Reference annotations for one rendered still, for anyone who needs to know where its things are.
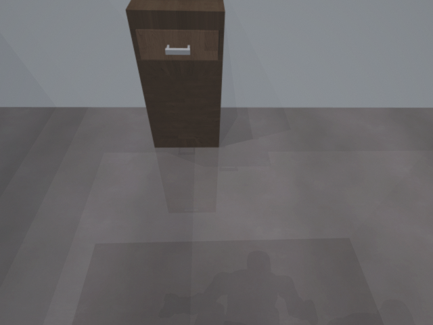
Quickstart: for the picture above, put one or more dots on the handle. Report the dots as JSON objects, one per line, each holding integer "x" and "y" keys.
{"x": 177, "y": 51}

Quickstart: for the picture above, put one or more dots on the cabinet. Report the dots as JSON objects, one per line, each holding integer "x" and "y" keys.
{"x": 182, "y": 97}

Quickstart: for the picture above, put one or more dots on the drawer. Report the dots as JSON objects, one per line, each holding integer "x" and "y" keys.
{"x": 204, "y": 44}

